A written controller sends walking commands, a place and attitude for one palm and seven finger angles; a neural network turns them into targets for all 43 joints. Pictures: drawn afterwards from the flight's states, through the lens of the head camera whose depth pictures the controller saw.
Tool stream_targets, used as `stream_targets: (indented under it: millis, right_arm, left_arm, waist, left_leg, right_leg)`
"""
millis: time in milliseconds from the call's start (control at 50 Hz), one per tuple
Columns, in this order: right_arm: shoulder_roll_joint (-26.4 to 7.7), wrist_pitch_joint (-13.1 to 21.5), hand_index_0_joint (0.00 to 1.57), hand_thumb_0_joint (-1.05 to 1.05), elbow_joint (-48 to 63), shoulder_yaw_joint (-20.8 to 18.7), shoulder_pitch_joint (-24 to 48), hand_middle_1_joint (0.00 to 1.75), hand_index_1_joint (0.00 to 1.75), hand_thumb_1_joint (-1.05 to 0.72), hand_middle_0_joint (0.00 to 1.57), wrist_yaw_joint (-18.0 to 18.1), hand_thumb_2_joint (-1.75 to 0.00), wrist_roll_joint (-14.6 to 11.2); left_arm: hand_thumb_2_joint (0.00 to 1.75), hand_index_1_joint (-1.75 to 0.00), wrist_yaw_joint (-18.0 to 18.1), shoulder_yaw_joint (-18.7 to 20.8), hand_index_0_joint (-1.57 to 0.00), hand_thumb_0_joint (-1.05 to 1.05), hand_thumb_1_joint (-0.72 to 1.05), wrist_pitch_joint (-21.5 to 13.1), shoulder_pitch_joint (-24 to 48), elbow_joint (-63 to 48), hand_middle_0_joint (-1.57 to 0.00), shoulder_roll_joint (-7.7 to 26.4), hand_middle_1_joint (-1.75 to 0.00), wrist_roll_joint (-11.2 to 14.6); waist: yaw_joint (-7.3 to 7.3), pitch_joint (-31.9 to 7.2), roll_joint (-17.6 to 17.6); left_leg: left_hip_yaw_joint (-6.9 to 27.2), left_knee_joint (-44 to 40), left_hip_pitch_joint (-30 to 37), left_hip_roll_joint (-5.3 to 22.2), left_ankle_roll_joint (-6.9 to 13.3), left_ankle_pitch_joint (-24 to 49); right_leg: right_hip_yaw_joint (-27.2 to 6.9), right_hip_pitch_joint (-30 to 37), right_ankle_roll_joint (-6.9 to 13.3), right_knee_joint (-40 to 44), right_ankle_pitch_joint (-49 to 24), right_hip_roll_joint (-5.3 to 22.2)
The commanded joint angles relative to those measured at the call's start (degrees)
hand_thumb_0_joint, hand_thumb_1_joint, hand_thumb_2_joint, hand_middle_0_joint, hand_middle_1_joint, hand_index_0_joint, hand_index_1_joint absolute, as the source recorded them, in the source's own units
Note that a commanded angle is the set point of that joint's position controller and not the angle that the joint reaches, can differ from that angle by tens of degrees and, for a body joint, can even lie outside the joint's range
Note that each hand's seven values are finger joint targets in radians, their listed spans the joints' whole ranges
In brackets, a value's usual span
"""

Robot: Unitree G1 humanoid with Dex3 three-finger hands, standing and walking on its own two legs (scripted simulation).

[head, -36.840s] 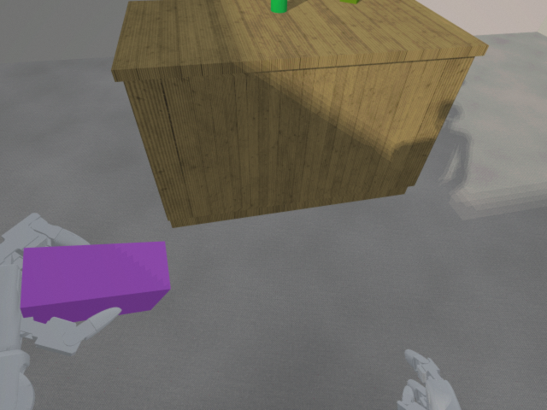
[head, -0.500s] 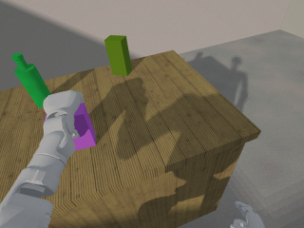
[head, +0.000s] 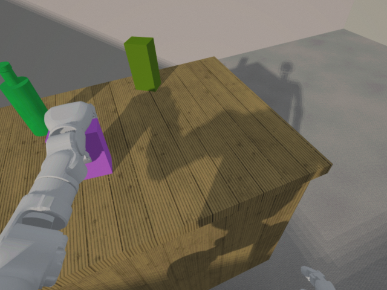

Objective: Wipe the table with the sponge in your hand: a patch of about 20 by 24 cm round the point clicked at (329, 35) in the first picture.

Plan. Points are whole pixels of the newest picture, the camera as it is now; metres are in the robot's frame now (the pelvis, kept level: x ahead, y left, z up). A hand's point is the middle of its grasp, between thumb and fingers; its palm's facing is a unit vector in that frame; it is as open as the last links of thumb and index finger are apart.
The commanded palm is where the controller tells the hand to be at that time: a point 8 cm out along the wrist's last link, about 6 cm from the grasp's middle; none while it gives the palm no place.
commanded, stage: slide back across to the first lane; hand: left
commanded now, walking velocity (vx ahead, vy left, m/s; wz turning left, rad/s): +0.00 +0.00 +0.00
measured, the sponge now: (86, 158) +0.39 +0.29 +0.07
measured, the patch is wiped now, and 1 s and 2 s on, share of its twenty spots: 0.95 0.95 0.95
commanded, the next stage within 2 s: wipe back along the first lane in 0.54 s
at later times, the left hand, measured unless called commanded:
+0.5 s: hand (43, 149) +0.35 +0.34 +0.13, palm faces -0.05 -0.01 -1.00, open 9.9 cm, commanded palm +0.34 +0.33 +0.20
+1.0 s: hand (38, 164) +0.32 +0.34 +0.13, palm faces +0.03 -0.03 -1.00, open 9.9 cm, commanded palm +0.29 +0.33 +0.18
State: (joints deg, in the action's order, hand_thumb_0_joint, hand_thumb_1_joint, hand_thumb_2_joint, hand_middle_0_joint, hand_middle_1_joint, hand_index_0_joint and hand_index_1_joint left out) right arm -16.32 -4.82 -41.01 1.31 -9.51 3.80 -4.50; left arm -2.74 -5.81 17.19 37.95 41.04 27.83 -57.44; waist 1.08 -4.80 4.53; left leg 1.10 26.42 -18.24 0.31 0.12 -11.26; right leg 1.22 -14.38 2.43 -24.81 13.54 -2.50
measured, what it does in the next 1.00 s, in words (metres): stands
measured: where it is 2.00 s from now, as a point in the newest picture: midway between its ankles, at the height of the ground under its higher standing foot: outside the picture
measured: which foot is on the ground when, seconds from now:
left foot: down 0.00-1.00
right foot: down 0.00-1.00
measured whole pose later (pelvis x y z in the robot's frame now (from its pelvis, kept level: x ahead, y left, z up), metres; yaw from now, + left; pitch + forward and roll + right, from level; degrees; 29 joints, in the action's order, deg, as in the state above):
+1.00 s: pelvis +0.00 +0.02 +0.00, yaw +1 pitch +0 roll -1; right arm -16.6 -4.7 -39.6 1.4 -7.0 2.5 -3.8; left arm -4.6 -0.8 16.7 17.0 15.0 30.9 -54.1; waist 4.7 -2.2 5.7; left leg 1.2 25.2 -13.6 -1.4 1.8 -11.2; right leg 1.4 -8.9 0.9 -22.5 13.2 -0.8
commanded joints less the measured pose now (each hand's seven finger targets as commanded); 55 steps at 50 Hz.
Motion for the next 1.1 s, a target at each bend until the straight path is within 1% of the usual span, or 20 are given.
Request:
stream_targets:
  millis: [0, 40, 120, 160, 240, 320, 340, 400, 440, 460, 600, 640, 700, 740, 800, 860, 880, 1020, 1040, 1080]
  right_arm:
    - [-6.7, 2.2, 0.2, 0.0, 9.4, -2.3, 8.5, 0.3, 0.3, -0.9, 0.2, 0.2, -0.9, -0.1]
    - [-6.5, 2.5, 0.2, 0.0, 10.1, -2.1, 9.4, 0.3, 0.3, -0.9, 0.2, 0.1, -0.9, -0.2]
    - [-6.9, 2.5, 0.2, 0.0, 9.6, -2.1, 10.1, 0.3, 0.3, -0.9, 0.2, 0.0, -0.9, -0.1]
    - [-6.8, 2.8, 0.2, 0.0, 9.7, -2.0, 10.7, 0.3, 0.3, -0.9, 0.2, 0.0, -0.9, -0.1]
    - [-6.5, 3.2, 0.2, 0.0, 10.7, -2.1, 11.9, 0.3, 0.3, -0.9, 0.2, -0.3, -0.9, 0.0]
    - [-6.8, 2.9, 0.2, 0.0, 10.2, -1.7, 12.2, 0.3, 0.3, -0.9, 0.2, 0.0, -0.9, 0.0]
    - [-6.4, 3.3, 0.2, 0.0, 10.9, -1.5, 12.5, 0.3, 0.3, -0.9, 0.2, 0.2, -0.9, -0.1]
    - [-6.9, 3.3, 0.2, 0.0, 9.8, -1.5, 11.1, 0.3, 0.3, -0.9, 0.2, 0.5, -0.9, 0.2]
    - [-6.4, 3.6, 0.2, 0.0, 10.9, -1.5, 11.5, 0.3, 0.3, -0.9, 0.2, 0.5, -0.9, 0.2]
    - [-6.7, 3.6, 0.2, 0.0, 10.2, -1.6, 10.7, 0.3, 0.3, -0.9, 0.2, 0.7, -0.9, 0.4]
    - [-7.0, 3.5, 0.2, 0.0, 10.1, -1.6, 9.5, 0.3, 0.3, -0.9, 0.2, 1.0, -0.9, 0.5]
    - [-6.6, 4.1, 0.2, 0.0, 11.1, -1.7, 10.0, 0.3, 0.3, -0.9, 0.2, 0.9, -0.9, 0.5]
    - [-7.1, 3.5, 0.2, 0.0, 11.0, -2.1, 9.8, 0.3, 0.3, -0.9, 0.2, 0.3, -0.9, 0.7]
    - [-6.8, 3.6, 0.2, 0.0, 12.1, -1.9, 11.2, 0.3, 0.3, -0.9, 0.2, -0.1, -0.9, 0.5]
    - [-7.0, 3.3, 0.2, 0.0, 11.9, -2.2, 11.6, 0.3, 0.3, -0.9, 0.2, -0.7, -0.9, 0.8]
    - [-6.7, 3.3, 0.2, 0.0, 12.2, -2.1, 13.1, 0.3, 0.3, -0.9, 0.2, -0.8, -0.9, 0.6]
    - [-6.9, 3.3, 0.2, 0.0, 11.6, -2.1, 13.2, 0.3, 0.3, -0.9, 0.2, -0.9, -0.9, 0.6]
    - [-6.5, 3.5, 0.2, 0.0, 11.2, -1.7, 15.5, 0.3, 0.3, -0.9, 0.2, -0.3, -0.9, 0.3]
    - [-6.6, 3.8, 0.2, 0.0, 11.4, -1.5, 16.1, 0.3, 0.3, -0.9, 0.2, -0.2, -0.9, 0.1]
    - [-5.9, 4.0, 0.2, 0.0, 11.5, -1.3, 16.4, 0.3, 0.3, -0.9, 0.2, -0.3, -0.9, 0.1]
  left_arm:
    - [1.3, -1.6, 2.1, 4.8, -1.2, 0.0, 0.1, 0.6, 16.7, -11.6, -1.2, 15.2, -1.6, -1.5]
    - [1.3, -1.6, 2.0, 4.5, -1.2, 0.0, 0.1, 0.8, 18.5, -14.9, -1.2, 14.7, -1.6, -0.8]
    - [1.3, -1.6, 2.4, 7.8, -1.2, 0.0, 0.1, 2.5, 17.2, -17.0, -1.2, 19.4, -1.6, -1.0]
    - [1.3, -1.6, 2.3, 7.0, -1.2, 0.0, 0.1, 2.8, 20.1, -19.6, -1.2, 19.1, -1.6, -1.2]
    - [1.3, -1.6, 1.0, 7.7, -1.2, 0.0, 0.1, 3.4, 15.8, -23.9, -1.2, 18.9, -1.6, -0.6]
    - [1.3, -1.6, -1.0, 8.4, -1.2, 0.0, 0.1, 3.5, 14.7, -23.9, -1.2, 20.2, -1.6, 0.3]
    - [1.3, -1.6, -1.8, 6.4, -1.2, 0.0, 0.1, 2.8, 17.0, -25.9, -1.2, 18.4, -1.6, 0.3]
    - [1.3, -1.6, -2.9, 7.4, -1.2, 0.0, 0.1, 1.7, 16.4, -24.1, -1.2, 20.5, -1.6, -0.8]
    - [1.3, -1.6, -3.9, 5.5, -1.2, 0.0, 0.1, 0.5, 17.3, -27.2, -1.2, 18.5, -1.6, -1.0]
    - [1.3, -1.6, -3.9, 7.2, -1.2, 0.0, 0.1, 0.2, 16.3, -25.8, -1.2, 20.5, -1.6, -1.3]
    - [1.3, -1.6, -4.5, 10.7, -1.2, 0.0, 0.1, -3.1, 15.1, -24.0, -1.2, 23.8, -1.6, -0.6]
    - [1.3, -1.6, -4.4, 10.1, -1.2, 0.0, 0.1, -4.5, 14.8, -27.0, -1.2, 22.2, -1.6, 0.3]
    - [1.3, -1.6, -3.8, 11.8, -1.2, 0.0, 0.1, -4.4, 7.0, -26.7, -1.2, 21.9, -1.6, 0.8]
    - [1.3, -1.6, -3.5, 11.4, -1.2, 0.0, 0.1, -4.7, 6.1, -31.4, -1.2, 20.7, -1.6, 1.9]
    - [1.3, -1.6, -2.3, 12.6, -1.2, 0.0, 0.1, -3.5, 0.0, -33.2, -1.2, 20.3, -1.6, 2.3]
    - [1.3, -1.6, -1.5, 10.8, -1.2, 0.0, 0.1, -1.8, -1.3, -34.9, -1.2, 17.8, -1.6, 2.8]
    - [1.3, -1.6, -1.0, 12.5, -1.2, 0.0, 0.1, -1.3, -2.5, -34.7, -1.2, 19.4, -1.6, 2.6]
    - [1.3, -1.6, -0.6, 8.7, -1.2, 0.0, 0.1, 2.0, -3.3, -34.7, -1.2, 16.0, -1.6, 1.9]
    - [1.3, -1.6, -0.7, 9.5, -1.2, 0.0, 0.1, 1.9, -2.2, -35.9, -1.2, 17.3, -1.6, 2.0]
    - [1.3, -1.6, -1.0, 6.2, -1.2, 0.0, 0.1, 2.4, -3.2, -35.7, -1.2, 13.6, -1.6, 1.6]
  waist:
    - [1.85, -14.9, -3.8]
    - [1.81, -14.6, -2.6]
    - [2.76, -14.9, -2.9]
    - [2.47, -15.2, -0.8]
    - [3.24, -18.1, -1.0]
    - [2.23, -14.0, -4.0]
    - [1.62, -14.0, -2.4]
    - [1.26, -13.0, -1.0]
    - [1.12, -14.1, 0.8]
    - [1.33, -14.2, 0.5]
    - [1.75, -14.3, 0.5]
    - [1.93, -15.5, 1.4]
    - [2.93, -15.9, -1.0]
    - [3.09, -15.6, 1.2]
    - [4.01, -15.2, 0.1]
    - [3.94, -12.1, -0.3]
    - [4.33, -11.8, -0.8]
    - [3.94, -8.7, -1.6]
    - [3.84, -8.8, -0.7]
    - [3.52, -8.2, -0.8]
  left_leg:
    - [-0.2, -1.5, 8.1, -2.2, 2.8, 10.6]
    - [0.3, -2.4, 8.6, -2.0, 2.7, 11.2]
    - [0.4, -2.4, 9.5, -2.3, 2.9, 12.1]
    - [0.7, -2.7, 11.0, -2.1, 2.7, 13.4]
    - [0.9, -1.9, 13.1, -2.3, 2.8, 18.1]
    - [0.8, -2.2, 12.3, -2.3, 3.1, 15.4]
    - [1.0, -2.5, 13.2, -2.2, 3.0, 16.0]
    - [1.4, -2.2, 14.0, -2.2, 3.0, 16.6]
    - [1.5, -2.2, 15.4, -2.1, 3.0, 18.0]
    - [1.8, -1.9, 15.8, -2.1, 3.1, 18.2]
    - [2.1, -2.3, 15.2, -2.0, 2.7, 17.9]
    - [2.4, -2.3, 15.7, -1.9, 2.6, 18.7]
    - [2.0, -1.5, 15.3, -1.9, 2.6, 20.2]
    - [2.3, -2.0, 15.3, -1.7, 2.4, 20.5]
    - [2.4, -1.8, 14.8, -1.6, 2.4, 20.5]
    - [2.4, -3.0, 13.4, -1.5, 2.3, 16.4]
    - [2.6, -3.1, 13.0, -1.5, 2.3, 15.7]
    - [2.5, -4.6, 11.8, -1.8, 2.2, 8.1]
    - [2.6, -4.9, 12.0, -1.7, 2.2, 7.5]
    - [2.4, -4.8, 11.9, -1.9, 2.2, 6.5]
  right_leg:
    - [-1.8, 4.9, 1.2, 3.4, -14.4, 1.0]
    - [-1.3, 4.8, 1.4, 3.5, -13.9, 1.0]
    - [-1.5, 5.9, 1.5, 3.5, -13.9, 0.8]
    - [-0.9, 5.4, 1.7, 3.3, -13.5, 0.7]
    - [-1.2, 8.4, 2.0, 2.7, -19.3, 0.8]
    - [-1.1, 6.8, 1.4, 3.8, -17.8, 1.0]
    - [-0.9, 6.3, 1.7, 4.0, -17.4, 0.9]
    - [-0.7, 5.1, 2.0, 4.3, -17.3, 0.8]
    - [-0.5, 5.3, 2.3, 4.3, -17.9, 0.8]
    - [-0.4, 5.1, 2.3, 4.3, -17.5, 0.7]
    - [-0.1, 5.5, 2.5, 4.8, -16.9, 0.7]
    - [-0.3, 6.2, 2.7, 4.6, -17.3, 0.8]
    - [-0.4, 7.2, 2.4, 4.3, -19.8, 0.9]
    - [-0.5, 7.2, 2.5, 4.1, -19.2, 0.9]
    - [-0.4, 7.6, 2.4, 3.8, -18.9, 0.8]
    - [-0.1, 6.2, 2.2, 4.3, -14.0, 0.5]
    - [-0.2, 6.3, 2.3, 4.3, -13.4, 0.5]
    - [-0.8, 4.6, 2.1, 5.3, -6.4, 0.5]
    - [-1.3, 4.7, 2.3, 5.3, -6.1, 0.4]
    - [-0.8, 4.1, 2.1, 5.3, -5.3, 0.4]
